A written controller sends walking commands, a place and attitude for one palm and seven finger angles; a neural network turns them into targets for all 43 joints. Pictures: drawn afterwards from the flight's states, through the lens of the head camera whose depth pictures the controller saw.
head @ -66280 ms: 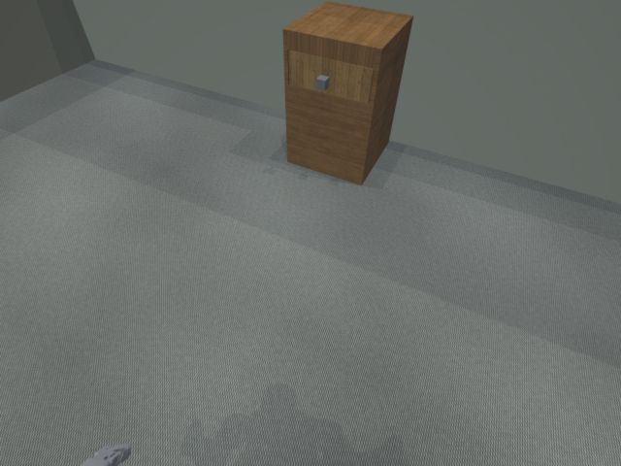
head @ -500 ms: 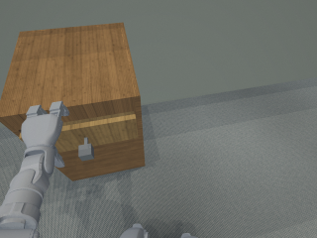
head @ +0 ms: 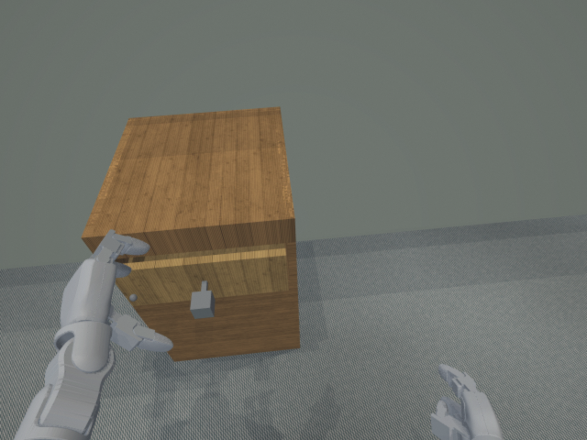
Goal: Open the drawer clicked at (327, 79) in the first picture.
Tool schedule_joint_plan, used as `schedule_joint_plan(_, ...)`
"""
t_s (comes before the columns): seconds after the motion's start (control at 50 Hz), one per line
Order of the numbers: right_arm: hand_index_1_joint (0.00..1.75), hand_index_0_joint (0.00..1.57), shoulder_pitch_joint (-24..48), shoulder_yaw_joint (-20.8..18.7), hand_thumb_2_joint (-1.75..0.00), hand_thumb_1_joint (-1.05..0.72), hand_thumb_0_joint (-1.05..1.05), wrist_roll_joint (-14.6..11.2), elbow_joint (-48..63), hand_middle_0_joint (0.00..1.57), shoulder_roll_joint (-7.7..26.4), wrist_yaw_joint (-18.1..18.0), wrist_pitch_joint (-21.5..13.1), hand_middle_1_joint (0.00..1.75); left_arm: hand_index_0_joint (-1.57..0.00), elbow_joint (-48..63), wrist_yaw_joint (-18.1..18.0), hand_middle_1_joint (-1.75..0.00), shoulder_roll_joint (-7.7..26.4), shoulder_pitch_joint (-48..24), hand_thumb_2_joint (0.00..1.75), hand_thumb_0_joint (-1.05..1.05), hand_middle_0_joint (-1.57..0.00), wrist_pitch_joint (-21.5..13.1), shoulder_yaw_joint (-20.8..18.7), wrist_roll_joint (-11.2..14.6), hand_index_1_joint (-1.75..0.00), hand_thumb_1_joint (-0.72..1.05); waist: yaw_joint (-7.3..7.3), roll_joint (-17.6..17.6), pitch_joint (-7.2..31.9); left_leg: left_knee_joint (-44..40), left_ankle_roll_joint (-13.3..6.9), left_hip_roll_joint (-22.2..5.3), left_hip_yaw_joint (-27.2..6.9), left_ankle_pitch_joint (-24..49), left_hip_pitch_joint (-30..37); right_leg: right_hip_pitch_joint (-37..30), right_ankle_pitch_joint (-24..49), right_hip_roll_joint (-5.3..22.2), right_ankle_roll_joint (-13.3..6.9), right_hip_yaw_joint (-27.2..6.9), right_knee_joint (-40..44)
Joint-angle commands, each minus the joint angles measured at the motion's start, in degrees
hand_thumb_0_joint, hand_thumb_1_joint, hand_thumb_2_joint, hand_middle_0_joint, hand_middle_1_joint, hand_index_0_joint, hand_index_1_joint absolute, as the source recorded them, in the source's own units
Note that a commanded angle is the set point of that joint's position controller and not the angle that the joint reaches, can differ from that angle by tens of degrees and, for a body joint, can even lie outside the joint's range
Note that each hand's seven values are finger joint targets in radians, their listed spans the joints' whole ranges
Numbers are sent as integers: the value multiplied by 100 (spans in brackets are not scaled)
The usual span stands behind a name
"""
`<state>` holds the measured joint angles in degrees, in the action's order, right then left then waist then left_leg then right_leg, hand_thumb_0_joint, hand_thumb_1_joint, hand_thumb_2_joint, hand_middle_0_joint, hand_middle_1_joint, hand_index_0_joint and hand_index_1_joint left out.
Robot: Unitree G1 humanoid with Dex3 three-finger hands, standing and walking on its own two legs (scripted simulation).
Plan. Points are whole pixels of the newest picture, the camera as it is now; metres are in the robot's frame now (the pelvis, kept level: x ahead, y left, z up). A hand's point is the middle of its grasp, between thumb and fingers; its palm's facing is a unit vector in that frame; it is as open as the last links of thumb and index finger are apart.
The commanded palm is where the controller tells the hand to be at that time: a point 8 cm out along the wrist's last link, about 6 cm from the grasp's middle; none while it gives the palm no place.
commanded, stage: draw the hand back to the body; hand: left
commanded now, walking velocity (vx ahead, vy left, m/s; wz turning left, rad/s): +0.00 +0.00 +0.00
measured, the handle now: (203, 296) +0.44 +0.26 -0.23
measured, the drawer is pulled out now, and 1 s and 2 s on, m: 0.03 0.03 0.03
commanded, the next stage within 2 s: step back with the hand held close in 0.90 s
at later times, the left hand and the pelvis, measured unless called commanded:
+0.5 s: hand (132, 306) +0.22 +0.19 +0.15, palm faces +0.34 -0.86 -0.39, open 10.4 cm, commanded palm +0.17 +0.24 +0.18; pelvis +0.03 -0.05 +0.02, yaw +1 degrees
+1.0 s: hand (122, 317) +0.20 +0.18 +0.17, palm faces +0.38 -0.85 -0.37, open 7.5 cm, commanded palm +0.15 +0.23 +0.19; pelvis +0.02 -0.05 +0.02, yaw +1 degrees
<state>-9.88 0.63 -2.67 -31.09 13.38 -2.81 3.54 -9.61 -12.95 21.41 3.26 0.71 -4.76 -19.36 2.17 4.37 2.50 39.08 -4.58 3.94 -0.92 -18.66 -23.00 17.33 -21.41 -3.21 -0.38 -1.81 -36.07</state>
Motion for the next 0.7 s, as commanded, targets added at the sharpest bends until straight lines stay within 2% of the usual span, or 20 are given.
schedule_joint_plan(0.0, 30, 20, 369, -36, -90, -90, 0, 2, 872, 20, 708, -249, -545, 30, -29, 1779, 211, -107, 829, -794, 39, 0, -29, -474, -903, 2027, -107, -29, -195, -160, 697, -1396, 348, -631, -678, 739, 1813, -84, 1039, 106, -190, 222, 881)
schedule_joint_plan(0.04, 30, 20, 354, 2, -90, -90, 0, 37, 789, 20, 683, -253, -685, 30, -28, 1958, 307, -102, 767, -620, 42, 0, -28, -585, -975, 2198, -102, -22, -213, 2, 238, -1488, 335, -563, -455, 880, 1663, -195, 1222, 146, -193, 230, 1147)
schedule_joint_plan(0.08, 30, 20, 346, 27, -90, -90, 0, 55, 728, 20, 680, -240, -780, 30, -27, 2160, 383, -98, 875, -468, 45, 0, -27, -645, -1171, 2276, -98, -15, -180, -3, 85, -1524, 321, -497, -350, 1074, 1616, -342, 1388, 177, -202, 229, 1323)
schedule_joint_plan(0.16, 30, 20, 302, 15, -90, -90, 0, 91, 673, 20, 628, -157, -945, 30, -26, 2845, 527, -88, 1043, 244, 51, 0, -26, -780, -1534, 2381, -88, -1, -52, 225, 474, -1499, 320, -416, -222, 1661, 1835, -776, 1919, 217, -196, 176, 1458)
schedule_joint_plan(0.18, 30, 20, 326, 2, -90, -90, 0, 90, 673, 20, 585, -141, -973, 30, -26, 2895, 569, -86, 835, 588, 52, 0, -26, -787, -1403, 2419, -86, 2, -65, 221, 390, -1500, 320, -425, -192, 1739, 1846, -803, 1980, 221, -184, 188, 1452)
schedule_joint_plan(0.26, 30, 20, 404, -74, -90, -90, 0, 101, 676, 20, 616, -97, -1034, 30, -25, 3420, 669, -77, 916, 1274, 58, 0, -25, -846, -1604, 2501, -77, 17, -18, -222, 553, -1445, 252, -362, -41, 1888, 1883, -931, 2377, 254, -89, 125, 1614)
schedule_joint_plan(0.3, 30, 20, 446, -122, -90, -90, 0, 90, 673, 20, 564, -97, -1035, 30, -25, 3511, 695, -73, 712, 1675, 62, 0, -25, -816, -1474, 2551, -73, 23, -52, -345, 391, -1400, 241, -354, 2, 1895, 1792, -959, 2482, 298, -54, 96, 1632)
schedule_joint_plan(0.32, 30, 20, 477, -137, -90, -90, 0, 114, 642, 20, 615, -101, -1046, 30, -25, 3635, 702, -70, 903, 1632, 63, 0, -25, -850, -1663, 2527, -70, 27, -23, -389, 429, -1401, 228, -317, 44, 1863, 1872, -872, 2535, 296, -18, 73, 1740)
schedule_joint_plan(0.38, 30, 20, 508, -174, -90, -90, 0, 105, 638, 20, 543, -149, -1075, 30, -24, 4053, 694, -64, 757, 1952, 68, 0, -24, -895, -1596, 2544, -64, 37, -57, -241, 473, -1341, 196, -322, 84, 1956, 1973, -910, 2689, 350, 13, 61, 1667)
schedule_joint_plan(0.42, 30, 20, 565, -195, -90, -90, 0, 119, 625, 20, 564, -160, -1121, 30, -23, 4417, 680, -59, 990, 1973, 70, 0, -23, -963, -1797, 2519, -59, 44, -16, -241, 507, -1316, 207, -280, 114, 1970, 2050, -839, 2828, 357, 39, 14, 1793)
schedule_joint_plan(0.44, 30, 20, 551, -192, -90, -90, 0, 96, 636, 20, 494, -175, -1130, 30, -23, 4468, 669, -57, 804, 2246, 72, 0, -23, -961, -1678, 2551, -57, 48, -30, -215, 481, -1308, 202, -312, 92, 2031, 1971, -979, 2942, 394, 37, 37, 1636)
schedule_joint_plan(0.46, 30, 20, 561, -198, -90, -90, 0, 111, 646, 20, 536, -176, -1140, 30, -23, 4655, 655, -55, 1009, 2243, 74, 0, -23, -983, -1866, 2527, -55, 51, 33, -325, 662, -1293, 203, -293, 101, 2126, 2045, -982, 3145, 389, 62, 46, 1662)
schedule_joint_plan(0.48, 30, 20, 596, -201, -90, -90, 0, 104, 640, 20, 478, -189, -1141, 30, -22, 4642, 658, -52, 842, 2449, 75, 0, -22, -980, -1773, 2533, -52, 55, 4, -320, 513, -1263, 195, -305, 119, 2150, 1985, -981, 3287, 410, 73, 40, 1593)
schedule_joint_plan(0.52, 30, 20, 653, -203, -90, -90, 0, 110, 624, 20, 478, -192, -1141, 30, -22, 4751, 667, -48, 975, 2539, 78, 0, -22, -985, -1944, 2538, -48, 62, 39, -436, 433, -1248, 216, -278, 138, 2082, 1973, -892, 3451, 412, 119, 9, 1714)
schedule_joint_plan(0.54, 30, 20, 634, -205, -90, -90, 0, 79, 659, 20, 416, -214, -1116, 30, -22, 4743, 682, -46, 754, 2750, 80, 0, -22, -969, -1790, 2575, -46, 65, 9, -348, 411, -1240, 207, -321, 139, 2055, 1924, -985, 3480, 457, 126, -4, 1587)
schedule_joint_plan(0.56, 30, 20, 645, -200, -90, -90, 0, 84, 663, 20, 448, -208, -1127, 30, -22, 4952, 683, -43, 940, 2643, 81, 0, -22, -1011, -1933, 2554, -43, 69, 39, -401, 462, -1230, 217, -306, 143, 2055, 1970, -906, 3532, 450, 146, -7, 1661)
schedule_joint_plan(0.6, 30, 20, 622, -204, -90, -90, 0, 82, 617, 20, 403, -211, -1098, 30, -21, 4778, 707, -39, 732, 2818, 84, 0, -21, -1006, -1803, 2556, -39, 76, 8, -255, 254, -1232, 234, -298, 132, 1993, 1897, -862, 3317, 421, 106, 15, 1652)
schedule_joint_plan(0.64, 30, 20, 651, -217, -90, -90, 0, 73, 593, 20, 378, -221, -1041, 30, -21, 4424, 740, -34, 505, 2864, 87, 0, -21, -950, -1665, 2576, -34, 83, -48, -404, -114, -1287, 210, -351, 117, 1817, 1871, -629, 2880, 380, 102, 35, 1697)
schedule_joint_plan(0.66, 30, 20, 644, -226, -90, -90, 0, 83, 602, 20, 451, -225, -1029, 30, -20, 4501, 729, -32, 776, 2682, 88, 0, -20, -969, -1892, 2564, -32, 87, -3, -499, 43, -1311, 212, -341, 102, 1781, 1918, -606, 2862, 389, 120, 18, 1763)
schedule_joint_plan(0.68, 30, 20, 674, -219, -90, -90, 0, 82, 581, 20, 391, -245, -988, 30, -20, 4237, 743, -30, 556, 2804, 90, 0, -20, -941, -1747, 2580, -30, 90, -42, -529, -172, -1309, 188, -348, 106, 1675, 1846, -568, 2763, 390, 128, 7, 1752)
